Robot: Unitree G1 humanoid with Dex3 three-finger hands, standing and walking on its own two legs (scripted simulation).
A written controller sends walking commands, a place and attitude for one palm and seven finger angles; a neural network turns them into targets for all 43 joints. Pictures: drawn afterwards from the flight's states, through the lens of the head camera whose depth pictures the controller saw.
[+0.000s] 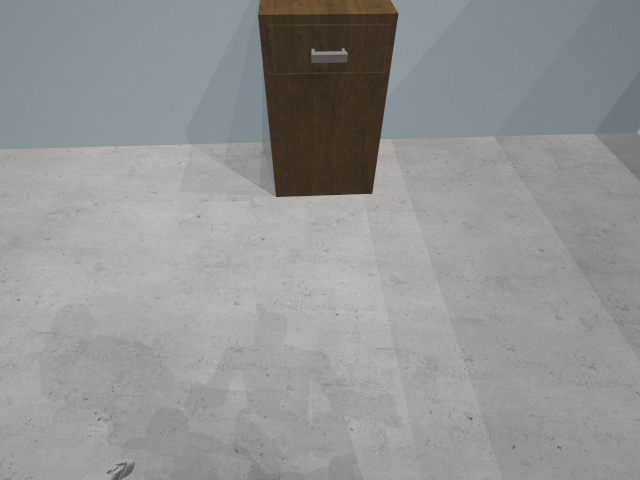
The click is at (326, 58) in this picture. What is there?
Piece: drawer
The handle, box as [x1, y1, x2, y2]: [311, 48, 347, 62]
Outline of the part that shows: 347,54 344,48 342,48 341,51 315,52 312,49 311,60 312,62 343,62 346,61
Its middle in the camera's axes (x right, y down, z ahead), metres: +0.02 -0.64 +1.34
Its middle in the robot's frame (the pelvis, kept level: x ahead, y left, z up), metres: +1.43 +0.03 -0.08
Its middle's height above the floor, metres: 0.68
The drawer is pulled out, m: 0.00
